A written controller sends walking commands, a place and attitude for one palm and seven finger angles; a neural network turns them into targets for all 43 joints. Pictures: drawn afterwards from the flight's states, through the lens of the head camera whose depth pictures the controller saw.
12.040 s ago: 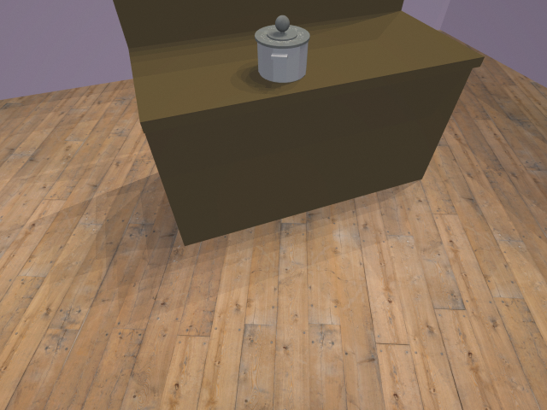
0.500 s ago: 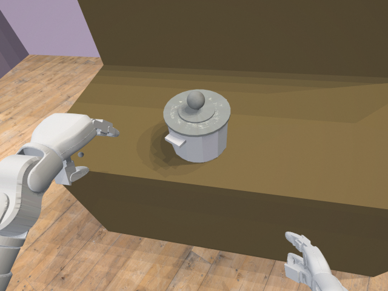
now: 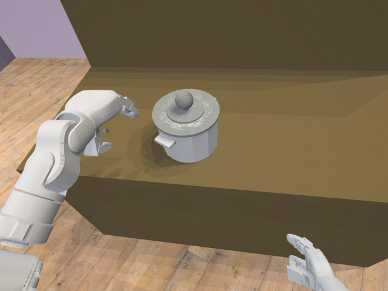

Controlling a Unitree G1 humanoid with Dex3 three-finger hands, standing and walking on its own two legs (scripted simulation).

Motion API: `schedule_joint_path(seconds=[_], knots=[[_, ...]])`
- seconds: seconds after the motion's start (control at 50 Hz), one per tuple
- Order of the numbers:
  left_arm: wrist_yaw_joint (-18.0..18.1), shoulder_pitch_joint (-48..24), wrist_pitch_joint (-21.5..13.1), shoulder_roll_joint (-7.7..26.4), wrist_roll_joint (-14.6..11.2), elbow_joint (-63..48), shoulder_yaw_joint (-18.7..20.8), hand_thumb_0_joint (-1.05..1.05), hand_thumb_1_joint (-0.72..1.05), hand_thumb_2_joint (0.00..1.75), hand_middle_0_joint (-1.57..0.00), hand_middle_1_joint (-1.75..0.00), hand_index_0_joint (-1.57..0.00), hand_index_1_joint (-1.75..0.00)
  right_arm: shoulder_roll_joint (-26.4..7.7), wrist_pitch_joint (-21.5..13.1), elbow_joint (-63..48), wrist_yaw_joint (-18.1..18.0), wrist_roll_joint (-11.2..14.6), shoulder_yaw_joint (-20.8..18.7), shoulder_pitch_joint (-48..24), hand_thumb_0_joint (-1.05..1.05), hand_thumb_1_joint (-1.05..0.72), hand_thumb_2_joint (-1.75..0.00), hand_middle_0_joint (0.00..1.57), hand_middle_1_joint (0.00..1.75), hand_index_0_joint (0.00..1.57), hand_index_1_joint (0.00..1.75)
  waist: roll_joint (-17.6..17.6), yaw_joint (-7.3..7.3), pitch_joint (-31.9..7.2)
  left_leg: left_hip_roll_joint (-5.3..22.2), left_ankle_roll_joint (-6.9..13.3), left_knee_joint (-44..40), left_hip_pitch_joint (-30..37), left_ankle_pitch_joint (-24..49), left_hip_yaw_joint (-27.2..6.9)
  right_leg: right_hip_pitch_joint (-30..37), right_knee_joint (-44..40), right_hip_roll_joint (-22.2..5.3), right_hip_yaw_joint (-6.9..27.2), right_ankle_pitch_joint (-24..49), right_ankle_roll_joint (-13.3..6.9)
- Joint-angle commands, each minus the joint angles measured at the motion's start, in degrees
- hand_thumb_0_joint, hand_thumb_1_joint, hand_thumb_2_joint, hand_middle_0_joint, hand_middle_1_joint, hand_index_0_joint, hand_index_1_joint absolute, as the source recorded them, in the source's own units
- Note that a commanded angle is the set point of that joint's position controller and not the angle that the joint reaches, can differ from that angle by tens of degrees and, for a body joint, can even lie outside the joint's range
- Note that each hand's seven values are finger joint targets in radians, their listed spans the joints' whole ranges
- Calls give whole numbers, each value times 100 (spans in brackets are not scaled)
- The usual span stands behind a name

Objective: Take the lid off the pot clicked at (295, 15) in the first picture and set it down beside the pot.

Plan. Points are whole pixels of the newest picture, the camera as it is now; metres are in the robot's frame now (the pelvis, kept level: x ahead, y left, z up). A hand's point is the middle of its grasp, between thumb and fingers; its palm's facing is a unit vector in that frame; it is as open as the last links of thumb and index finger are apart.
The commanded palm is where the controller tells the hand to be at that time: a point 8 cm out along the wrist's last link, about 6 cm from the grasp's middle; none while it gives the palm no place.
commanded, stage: move the open hand above the knob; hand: left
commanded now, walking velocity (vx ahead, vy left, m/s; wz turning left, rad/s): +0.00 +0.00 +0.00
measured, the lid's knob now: (184, 100) +0.55 +0.08 +0.07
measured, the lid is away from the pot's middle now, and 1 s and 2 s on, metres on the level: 0.00 0.00 0.00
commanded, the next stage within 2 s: lower the open fingers around the knob in 2.00 s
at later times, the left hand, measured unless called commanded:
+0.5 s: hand (142, 107) +0.43 +0.15 +0.15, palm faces -0.25 -0.01 -0.97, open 10.2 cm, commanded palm +0.42 +0.15 +0.22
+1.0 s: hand (167, 87) +0.50 +0.10 +0.15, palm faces -0.29 -0.02 -0.96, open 10.2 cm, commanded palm +0.50 +0.10 +0.22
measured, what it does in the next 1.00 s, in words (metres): stands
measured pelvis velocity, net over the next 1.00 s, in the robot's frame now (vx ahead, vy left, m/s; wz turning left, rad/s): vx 0.03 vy -0.02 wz -0.02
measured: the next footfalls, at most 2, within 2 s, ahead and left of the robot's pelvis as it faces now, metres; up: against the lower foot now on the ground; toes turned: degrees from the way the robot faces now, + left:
none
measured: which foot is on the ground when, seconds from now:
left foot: down 0.00-1.00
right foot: down 0.00-1.00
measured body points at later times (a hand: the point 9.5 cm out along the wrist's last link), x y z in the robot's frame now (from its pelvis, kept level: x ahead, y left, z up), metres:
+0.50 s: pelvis +0.02 -0.02 +0.00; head +0.05 -0.06 +0.45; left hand +0.44 +0.14 +0.21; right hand +0.19 -0.26 -0.12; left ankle +0.03 +0.07 -0.74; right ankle +0.02 -0.14 -0.74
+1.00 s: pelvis +0.03 -0.02 +0.00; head +0.08 -0.05 +0.44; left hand +0.51 +0.10 +0.21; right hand +0.15 -0.27 -0.13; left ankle +0.03 +0.07 -0.74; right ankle +0.02 -0.14 -0.74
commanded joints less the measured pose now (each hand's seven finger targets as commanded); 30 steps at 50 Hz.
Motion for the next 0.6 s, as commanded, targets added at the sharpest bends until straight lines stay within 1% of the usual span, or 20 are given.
schedule_joint_path(seconds=[0.0,0.02,0.04,0.08,0.12,0.14,0.16,0.22,0.28,0.3,0.32,0.36,0.4,0.42,0.44,0.46,0.48,0.52,0.56,0.58], knots=[[238,-2644,32,1439,124,-795,902,0,-29,138,-82,-8,-82,-8,-656,-244,-859,-54,62,-264,-648,0,-90,-90,20,30,20,30,-309,-8,-2067,182,-113,-162,1038,893,-361,307,-86,372,-89,520,-350],[244,-2723,23,1411,128,-799,875,0,-29,138,-82,-8,-82,-8,-655,-263,-855,-58,43,-261,-654,0,-90,-90,20,30,20,30,-230,10,-2179,160,-107,-153,1107,938,-361,287,-87,365,-83,550,-362],[258,-2571,35,1300,99,-804,852,0,-29,138,-82,-8,-82,-8,-636,-280,-923,-36,70,-259,-636,0,-90,-90,20,30,20,30,-222,-55,-2178,157,-91,-67,1163,1012,-385,238,-70,411,-88,590,-374],[256,-2725,63,1343,128,-486,847,0,-29,138,-82,-8,-82,-8,-661,-244,-809,-49,63,-263,-543,0,-90,-90,20,30,20,30,-430,-44,-2134,163,-102,-84,1080,1089,-304,321,-73,377,-87,751,-349],[257,-2834,83,1116,106,-501,617,0,-29,138,-82,-8,-82,-8,-648,-238,-818,-31,77,-253,-580,0,-90,-90,20,30,20,30,-322,-56,-2085,145,-118,-113,1050,1057,-304,277,-57,368,-105,761,-351],[255,-2627,100,993,89,-450,606,0,-29,138,-82,-8,-82,-8,-643,-252,-883,-12,93,-264,-553,0,-90,-90,20,30,20,30,-455,-90,-2082,137,-88,-31,1058,1107,-312,257,-52,404,-111,805,-357],[270,-2774,99,1141,100,-541,678,0,-29,138,-82,-8,-82,-8,-657,-237,-836,-18,88,-273,-511,0,-90,-90,20,30,20,30,-397,-61,-2236,145,-95,-31,1103,1290,-270,416,-11,372,-83,992,-358],[308,-2972,152,1217,151,-235,701,0,-29,138,-82,-8,-82,-8,-670,-219,-791,-33,88,-246,-488,0,-90,-90,20,30,20,30,-559,-71,-2172,120,-86,-23,979,1243,-207,416,-10,362,-59,1102,-331],[321,-3311,208,950,165,-181,406,0,-29,138,-82,-8,-82,-8,-650,-187,-765,-36,104,-248,-483,0,-90,-90,20,30,20,30,-512,-150,-2171,112,-84,0,994,1164,-185,359,-6,357,-66,1078,-317],[337,-3357,236,872,139,-50,341,0,-29,138,-82,-8,-82,-8,-636,-184,-757,-54,110,-253,-463,0,-90,-90,20,30,20,30,-598,-171,-2147,110,-77,-10,956,1046,-170,353,-12,353,-59,1016,-300],[356,-3444,260,1034,176,171,459,0,-29,138,-82,-8,-82,-8,-671,-181,-710,-73,115,-242,-434,0,-90,-90,20,30,20,30,-597,-165,-2091,108,-76,-34,899,982,-158,319,-34,358,-43,966,-306],[381,-3695,255,974,186,150,372,0,-29,138,-82,-8,-82,-8,-652,-180,-713,-83,115,-230,-405,0,-90,-90,20,30,20,30,-530,-196,-2293,94,-62,6,947,1031,-157,426,4,346,-18,1038,-314],[398,-3899,250,1012,194,198,403,0,-29,138,-82,-8,-82,-8,-637,-192,-705,-105,100,-236,-406,0,-90,-90,20,30,20,30,-650,-192,-2390,80,-46,61,953,1147,-146,515,37,327,15,1283,-301],[407,-3975,240,1090,222,236,463,0,-29,138,-82,-8,-82,-8,-652,-202,-686,-104,94,-230,-389,0,-90,-90,20,30,20,30,-520,-176,-2519,75,-58,58,994,1228,-148,544,58,325,25,1334,-313],[400,-3902,229,995,212,151,413,0,-29,138,-82,-8,-82,-8,-641,-213,-738,-81,95,-230,-405,0,-90,-90,20,30,20,30,-475,-190,-2618,67,-39,142,1059,1368,-169,561,76,333,39,1466,-321],[403,-3853,252,886,193,340,344,0,-29,138,-82,-8,-82,-8,-614,-205,-699,-82,95,-228,-365,0,-90,-90,20,30,20,30,-576,-197,-2567,66,-42,147,1011,1483,-142,603,111,323,28,1622,-314],[409,-3839,270,953,217,526,411,0,-29,138,-82,-8,-82,-8,-645,-191,-660,-75,96,-230,-314,0,-90,-90,20,30,20,30,-645,-189,-2510,67,-50,133,949,1434,-125,571,98,326,15,1629,-303],[405,-3774,339,788,211,1056,282,0,-29,138,-82,-8,-82,-8,-657,-155,-602,-88,132,-214,-275,0,-90,-90,20,30,20,30,-866,-230,-2176,61,-56,101,723,1201,-63,436,66,321,-8,1533,-272],[377,-4028,361,520,205,938,16,0,-29,138,-82,-8,-82,-8,-649,-123,-625,-77,144,-238,-291,0,-90,-90,20,30,20,30,-713,-287,-2236,53,-41,139,822,1256,-45,390,88,310,-1,1594,-278],[386,-4270,376,599,237,924,45,0,-29,138,-82,-8,-82,-8,-657,-123,-614,-80,133,-238,-273,0,-90,-90,20,30,20,30,-647,-300,-2341,44,-40,143,854,1219,-72,383,87,315,7,1554,-284]])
